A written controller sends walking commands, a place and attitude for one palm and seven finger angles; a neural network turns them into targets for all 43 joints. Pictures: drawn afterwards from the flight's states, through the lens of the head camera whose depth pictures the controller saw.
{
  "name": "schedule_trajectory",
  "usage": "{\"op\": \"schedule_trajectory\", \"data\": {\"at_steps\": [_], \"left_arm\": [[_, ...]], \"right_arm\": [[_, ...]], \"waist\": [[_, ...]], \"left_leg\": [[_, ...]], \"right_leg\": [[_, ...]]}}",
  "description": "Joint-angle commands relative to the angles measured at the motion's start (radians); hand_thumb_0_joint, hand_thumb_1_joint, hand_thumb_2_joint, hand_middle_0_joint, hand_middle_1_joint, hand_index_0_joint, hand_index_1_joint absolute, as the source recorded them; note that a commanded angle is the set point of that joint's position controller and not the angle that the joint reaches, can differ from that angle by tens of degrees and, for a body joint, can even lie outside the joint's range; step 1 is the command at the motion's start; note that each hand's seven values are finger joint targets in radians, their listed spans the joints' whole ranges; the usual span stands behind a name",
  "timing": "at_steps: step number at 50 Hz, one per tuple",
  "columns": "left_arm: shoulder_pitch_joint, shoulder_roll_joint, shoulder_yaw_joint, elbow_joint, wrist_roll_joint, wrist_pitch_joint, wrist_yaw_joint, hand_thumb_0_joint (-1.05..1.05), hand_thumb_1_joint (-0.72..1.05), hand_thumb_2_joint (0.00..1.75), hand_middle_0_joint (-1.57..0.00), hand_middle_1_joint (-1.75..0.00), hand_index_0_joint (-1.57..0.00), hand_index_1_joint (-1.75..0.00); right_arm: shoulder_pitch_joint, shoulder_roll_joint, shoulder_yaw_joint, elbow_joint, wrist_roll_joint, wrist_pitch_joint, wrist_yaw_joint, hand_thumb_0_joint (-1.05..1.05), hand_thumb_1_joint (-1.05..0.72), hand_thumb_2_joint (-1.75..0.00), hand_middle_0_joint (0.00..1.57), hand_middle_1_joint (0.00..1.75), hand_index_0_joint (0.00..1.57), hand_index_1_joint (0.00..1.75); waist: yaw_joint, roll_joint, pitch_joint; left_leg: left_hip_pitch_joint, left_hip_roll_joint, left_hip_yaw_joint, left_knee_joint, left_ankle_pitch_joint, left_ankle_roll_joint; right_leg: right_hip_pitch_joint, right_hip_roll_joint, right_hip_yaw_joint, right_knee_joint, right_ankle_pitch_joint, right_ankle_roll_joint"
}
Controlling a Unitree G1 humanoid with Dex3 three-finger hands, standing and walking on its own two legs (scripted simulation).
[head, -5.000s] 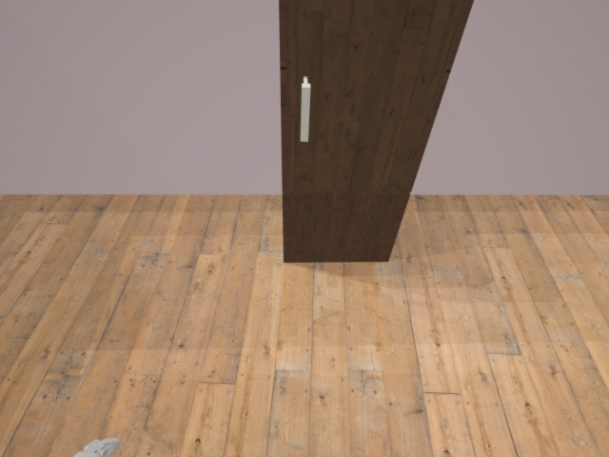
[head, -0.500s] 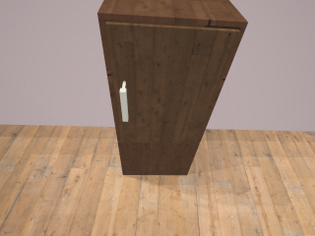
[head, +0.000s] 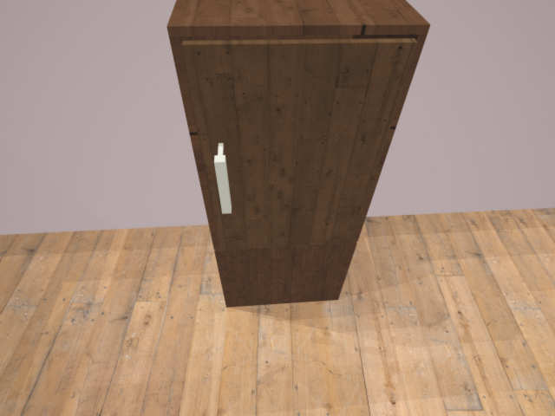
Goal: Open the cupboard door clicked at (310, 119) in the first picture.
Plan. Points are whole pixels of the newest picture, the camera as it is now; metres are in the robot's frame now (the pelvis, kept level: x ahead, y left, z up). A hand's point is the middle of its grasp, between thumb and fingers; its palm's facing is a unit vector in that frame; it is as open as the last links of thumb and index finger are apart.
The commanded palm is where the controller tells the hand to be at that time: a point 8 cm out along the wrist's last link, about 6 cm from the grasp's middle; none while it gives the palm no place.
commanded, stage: come to a stop and stand still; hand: left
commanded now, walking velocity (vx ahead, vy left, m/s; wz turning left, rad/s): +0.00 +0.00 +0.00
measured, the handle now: (223, 179) +0.59 +0.15 -0.04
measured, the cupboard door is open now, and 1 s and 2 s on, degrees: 0 0 0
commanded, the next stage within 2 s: look again from close up in 0.44 s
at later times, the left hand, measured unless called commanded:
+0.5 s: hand out of the picture -0.08 +0.13 -0.18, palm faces +0.05 -0.99 -0.13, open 7.4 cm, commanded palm none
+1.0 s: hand out of the picture -0.03 +0.15 -0.18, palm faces +0.02 -0.98 -0.21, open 7.4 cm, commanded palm none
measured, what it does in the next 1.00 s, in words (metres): stands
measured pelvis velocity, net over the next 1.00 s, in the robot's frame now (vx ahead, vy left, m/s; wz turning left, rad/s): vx -0.04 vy -0.02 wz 0.00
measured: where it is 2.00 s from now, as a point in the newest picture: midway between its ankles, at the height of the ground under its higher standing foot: outside the picture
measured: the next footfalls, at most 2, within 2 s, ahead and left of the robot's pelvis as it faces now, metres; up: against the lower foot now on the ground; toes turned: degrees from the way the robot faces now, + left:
right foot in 1.68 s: +0.09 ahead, -0.16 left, +0.00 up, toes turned +0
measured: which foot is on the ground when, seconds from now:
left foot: down 0.00-1.00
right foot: down 0.00-1.00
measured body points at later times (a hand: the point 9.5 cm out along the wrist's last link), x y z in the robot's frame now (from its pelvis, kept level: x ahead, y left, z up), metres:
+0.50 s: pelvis -0.03 -0.01 +0.00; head -0.03 +0.00 +0.45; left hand -0.08 +0.19 -0.17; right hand -0.04 -0.22 -0.16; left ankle -0.03 +0.09 -0.74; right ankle -0.04 -0.14 -0.74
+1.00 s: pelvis -0.04 -0.02 -0.01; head -0.04 -0.03 +0.44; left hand -0.03 +0.20 -0.16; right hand -0.04 -0.23 -0.17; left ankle -0.03 +0.09 -0.74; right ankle -0.04 -0.14 -0.74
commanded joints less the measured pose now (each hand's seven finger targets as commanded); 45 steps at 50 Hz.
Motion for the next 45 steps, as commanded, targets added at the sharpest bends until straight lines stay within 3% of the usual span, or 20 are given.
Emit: {"op": "schedule_trajectory", "data": {"at_steps": [1,11,16,26,27,28,29,30,32,34,36,39,45], "left_arm": [[0.097,0.059,0.004,-0.007,0.002,-0.006,0.001,0.00,0.90,0.90,-0.20,-0.30,-0.20,-0.30],[0.133,0.038,-0.003,0.009,0.005,-0.010,0.002,0.00,0.90,0.90,-0.20,-0.30,-0.20,-0.30],[0.148,0.029,-0.004,0.014,0.007,-0.016,0.002,0.00,0.90,0.90,-0.20,-0.30,-0.20,-0.30],[0.169,0.020,-0.006,0.024,0.010,-0.020,0.003,0.00,0.90,0.90,-0.20,-0.30,-0.20,-0.30],[0.189,0.060,-0.021,0.024,0.026,-0.058,0.037,0.00,0.90,0.90,-0.20,-0.30,-0.20,-0.30],[0.165,0.087,-0.007,-0.015,0.014,-0.059,0.030,0.00,0.90,0.90,-0.20,-0.30,-0.20,-0.30],[0.141,0.072,-0.011,-0.027,0.013,-0.053,0.019,0.00,0.90,0.90,-0.20,-0.30,-0.20,-0.30],[0.145,0.072,-0.010,-0.031,0.016,-0.056,0.013,0.00,0.90,0.90,-0.20,-0.30,-0.20,-0.30],[0.149,0.061,-0.011,-0.038,0.013,-0.052,0.006,0.00,0.90,0.90,-0.20,-0.30,-0.20,-0.30],[0.142,0.050,-0.015,-0.043,0.011,-0.046,0.002,0.00,0.90,0.90,-0.20,-0.30,-0.20,-0.30],[0.128,0.051,-0.013,-0.051,0.013,-0.041,-0.003,0.00,0.90,0.90,-0.20,-0.30,-0.20,-0.30],[0.127,0.055,-0.013,-0.060,0.013,-0.036,-0.004,0.00,0.90,0.90,-0.20,-0.30,-0.20,-0.30],[0.121,0.073,-0.007,-0.074,0.012,-0.038,-0.005,0.00,0.90,0.90,-0.20,-0.30,-0.20,-0.30]], "right_arm": [[0.050,-0.117,-0.025,-0.023,0.006,-0.013,-0.008,0.00,-0.90,-0.90,0.20,0.30,0.20,0.30],[0.058,-0.094,-0.027,-0.023,0.008,-0.006,-0.004,0.00,-0.90,-0.90,0.20,0.30,0.20,0.30],[0.062,-0.091,-0.031,-0.029,0.009,-0.008,-0.005,0.00,-0.90,-0.90,0.20,0.30,0.20,0.30],[0.061,-0.091,-0.032,-0.037,0.009,-0.008,-0.004,0.00,-0.90,-0.90,0.20,0.30,0.20,0.30],[-0.029,-0.136,-0.017,-0.119,0.013,-0.027,0.019,0.00,-0.90,-0.90,0.20,0.30,0.20,0.30],[0.037,-0.093,-0.024,-0.137,0.006,-0.015,0.021,0.00,-0.90,-0.90,0.20,0.30,0.20,0.30],[0.044,-0.103,-0.025,-0.127,0.003,-0.016,0.021,0.00,-0.90,-0.90,0.20,0.30,0.20,0.30],[0.063,-0.110,-0.020,-0.129,-0.005,-0.021,0.025,0.00,-0.90,-0.90,0.20,0.30,0.20,0.30],[0.058,-0.109,-0.020,-0.143,-0.001,-0.022,0.023,0.00,-0.90,-0.90,0.20,0.30,0.20,0.30],[0.056,-0.113,-0.021,-0.153,0.000,-0.019,0.021,0.00,-0.90,-0.90,0.20,0.30,0.20,0.30],[0.057,-0.118,-0.021,-0.158,-0.002,-0.015,0.021,0.00,-0.90,-0.90,0.20,0.30,0.20,0.30],[0.061,-0.127,-0.020,-0.151,-0.002,-0.015,0.022,0.00,-0.90,-0.90,0.20,0.30,0.20,0.30],[0.066,-0.122,-0.016,-0.138,-0.002,-0.019,0.020,0.00,-0.90,-0.90,0.20,0.30,0.20,0.30]], "waist": [[0.021,-0.001,0.043],[0.014,0.021,0.081],[0.009,0.023,0.055],[0.010,0.010,0.078],[0.033,-0.011,0.083],[-0.017,-0.003,0.007],[-0.009,0.051,0.039],[-0.003,0.105,0.016],[-0.002,0.107,-0.016],[0.001,0.034,0.012],[0.002,0.008,0.064],[0.006,-0.006,0.092],[0.012,-0.016,0.072]], "left_leg": [[-0.050,0.147,-0.118,-0.077,0.310,-0.006],[-0.084,0.132,-0.117,-0.099,0.111,-0.008],[-0.075,0.132,-0.116,-0.090,0.109,-0.008],[-0.086,0.137,-0.117,-0.094,0.081,-0.008],[-0.176,0.150,-0.093,0.124,0.294,-0.038],[-0.139,0.111,-0.110,0.066,0.049,-0.033],[-0.161,0.113,-0.116,0.024,0.010,-0.022],[-0.186,0.118,-0.126,0.036,0.035,-0.018],[-0.178,0.123,-0.141,0.013,0.036,-0.005],[-0.196,0.126,-0.149,-0.002,-0.012,0.002],[-0.238,0.123,-0.154,-0.030,-0.072,0.005],[-0.251,0.125,-0.158,-0.059,-0.105,0.006],[-0.215,0.118,-0.131,-0.040,-0.014,0.003]], "right_leg": [[-0.026,-0.051,0.039,-0.047,0.180,-0.043],[-0.081,-0.046,0.058,-0.075,0.108,-0.043],[-0.085,-0.045,0.063,-0.078,0.116,-0.045],[-0.117,-0.041,0.071,-0.080,0.105,-0.047],[-0.140,-0.082,0.107,-0.038,0.404,-0.061],[-0.120,-0.088,0.106,-0.017,0.175,-0.080],[-0.156,-0.061,0.090,-0.003,0.015,-0.086],[-0.141,-0.045,0.070,0.022,0.002,-0.087],[-0.127,-0.029,0.062,0.039,0.002,-0.086],[-0.147,-0.023,0.061,0.034,-0.022,-0.083],[-0.167,-0.022,0.060,0.032,-0.053,-0.082],[-0.180,-0.021,0.062,0.030,-0.051,-0.080],[-0.168,-0.031,0.070,0.017,-0.010,-0.078]]}}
